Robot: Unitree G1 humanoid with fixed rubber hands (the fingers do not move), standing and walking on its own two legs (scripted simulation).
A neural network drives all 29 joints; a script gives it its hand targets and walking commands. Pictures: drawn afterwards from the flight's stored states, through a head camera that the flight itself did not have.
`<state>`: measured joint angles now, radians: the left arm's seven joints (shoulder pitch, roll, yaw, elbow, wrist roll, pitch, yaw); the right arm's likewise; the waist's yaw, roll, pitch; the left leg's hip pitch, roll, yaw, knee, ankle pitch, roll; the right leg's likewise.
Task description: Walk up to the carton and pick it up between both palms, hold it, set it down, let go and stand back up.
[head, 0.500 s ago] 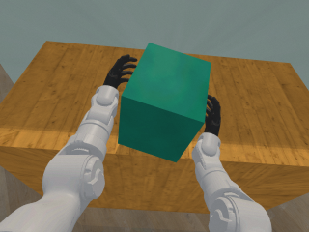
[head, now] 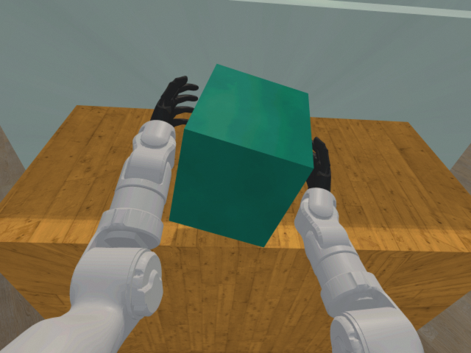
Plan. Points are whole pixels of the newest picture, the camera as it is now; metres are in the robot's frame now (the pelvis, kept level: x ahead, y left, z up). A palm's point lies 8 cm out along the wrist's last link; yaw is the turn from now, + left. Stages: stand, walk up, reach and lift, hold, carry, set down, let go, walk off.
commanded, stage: reach and lift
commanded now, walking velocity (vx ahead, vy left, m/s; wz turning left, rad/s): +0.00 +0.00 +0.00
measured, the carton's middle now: (240, 155) +0.44 -0.02 +0.14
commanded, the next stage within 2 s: hold in 1.52 s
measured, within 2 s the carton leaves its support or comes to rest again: neither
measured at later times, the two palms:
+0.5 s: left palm (136, 120) +0.41 +0.15 +0.23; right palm (304, 161) +0.38 -0.12 +0.17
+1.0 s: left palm (143, 126) +0.39 +0.13 +0.23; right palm (322, 150) +0.37 -0.14 +0.21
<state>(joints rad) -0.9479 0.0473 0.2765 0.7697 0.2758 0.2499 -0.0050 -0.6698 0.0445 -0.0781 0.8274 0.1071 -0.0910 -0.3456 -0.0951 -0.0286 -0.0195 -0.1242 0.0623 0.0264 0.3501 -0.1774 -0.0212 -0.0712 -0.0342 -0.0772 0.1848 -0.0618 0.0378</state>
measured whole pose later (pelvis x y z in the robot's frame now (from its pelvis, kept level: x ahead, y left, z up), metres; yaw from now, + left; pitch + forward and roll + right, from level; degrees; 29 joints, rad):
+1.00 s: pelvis +0.01 -0.01 +0.00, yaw +3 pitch -7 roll -2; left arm -0.79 0.00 0.34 0.25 0.31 0.74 0.00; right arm -0.79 -0.04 0.05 0.55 0.28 0.42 -0.32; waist -0.15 -0.01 0.01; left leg -0.05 0.06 -0.04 0.39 -0.21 -0.04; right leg 0.01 -0.02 -0.10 0.26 -0.14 0.02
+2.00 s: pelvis +0.00 -0.02 +0.00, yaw +3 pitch -7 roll -2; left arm -0.92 0.06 0.37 0.36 0.31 0.83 0.00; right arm -0.95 -0.06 0.03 0.67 0.34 0.53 -0.33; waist -0.13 -0.02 -0.05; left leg -0.07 0.06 -0.06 0.41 -0.22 -0.05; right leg 0.00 -0.01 -0.09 0.27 -0.14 0.02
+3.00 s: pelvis +0.01 -0.02 +0.00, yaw +4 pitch -6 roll -2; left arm -0.92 0.07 0.36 0.31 0.29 0.89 0.00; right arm -0.97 -0.08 0.07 0.61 0.40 0.64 -0.38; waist -0.12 -0.01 -0.09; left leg -0.09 0.06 -0.09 0.43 -0.23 -0.05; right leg -0.02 0.01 -0.08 0.28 -0.15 0.01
